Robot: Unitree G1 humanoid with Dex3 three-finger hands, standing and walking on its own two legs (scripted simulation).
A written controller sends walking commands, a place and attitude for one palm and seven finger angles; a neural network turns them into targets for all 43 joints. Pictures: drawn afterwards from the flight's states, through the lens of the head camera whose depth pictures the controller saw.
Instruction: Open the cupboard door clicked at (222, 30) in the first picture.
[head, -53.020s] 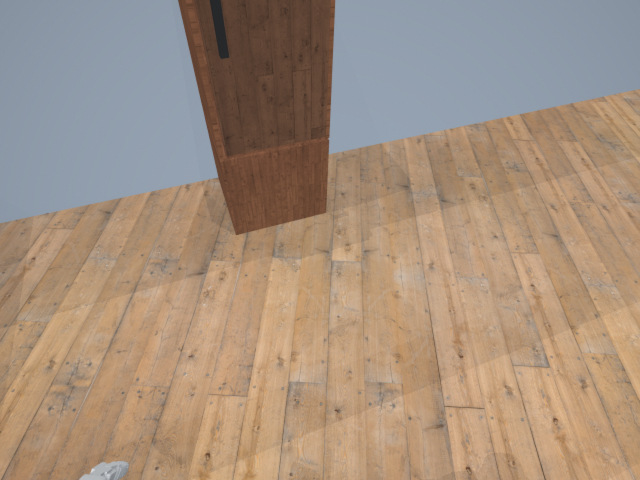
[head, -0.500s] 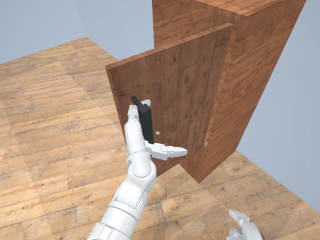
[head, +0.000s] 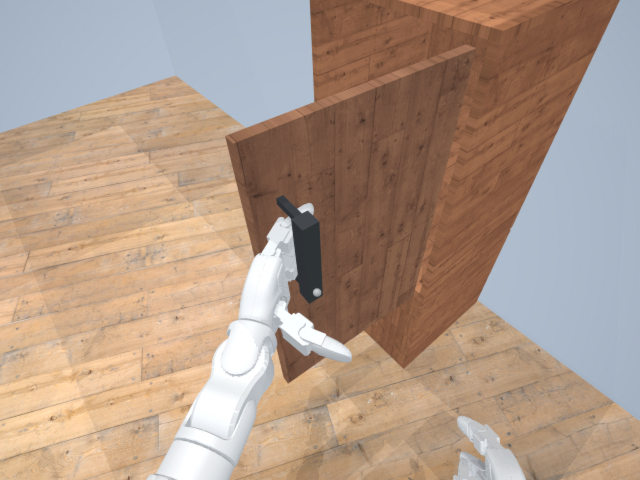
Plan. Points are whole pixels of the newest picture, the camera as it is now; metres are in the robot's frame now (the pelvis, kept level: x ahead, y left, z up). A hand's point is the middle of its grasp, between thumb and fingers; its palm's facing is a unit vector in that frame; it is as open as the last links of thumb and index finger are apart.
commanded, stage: slide the hand sideways off the handle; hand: left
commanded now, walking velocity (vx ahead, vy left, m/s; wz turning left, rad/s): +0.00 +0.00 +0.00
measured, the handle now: (298, 250) +0.38 +0.06 +0.10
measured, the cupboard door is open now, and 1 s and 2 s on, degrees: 86 86 86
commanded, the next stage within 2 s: draw the hand back to the body in 0.84 s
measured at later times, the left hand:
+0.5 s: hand (270, 326) +0.27 +0.08 +0.10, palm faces -0.12 -0.99 -0.03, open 16.3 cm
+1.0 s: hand (231, 350) +0.24 +0.11 +0.10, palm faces -0.09 -1.00 -0.04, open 16.3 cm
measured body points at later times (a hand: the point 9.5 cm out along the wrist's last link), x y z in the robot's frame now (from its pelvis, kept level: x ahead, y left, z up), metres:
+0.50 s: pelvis +0.01 -0.01 +0.00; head +0.02 -0.03 +0.45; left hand +0.27 +0.13 +0.10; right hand +0.21 -0.21 -0.08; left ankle -0.02 +0.11 -0.72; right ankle +0.05 -0.10 -0.72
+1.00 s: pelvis +0.01 -0.01 -0.01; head +0.02 -0.03 +0.44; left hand +0.24 +0.17 +0.10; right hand +0.20 -0.22 -0.08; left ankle -0.02 +0.11 -0.72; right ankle +0.05 -0.10 -0.72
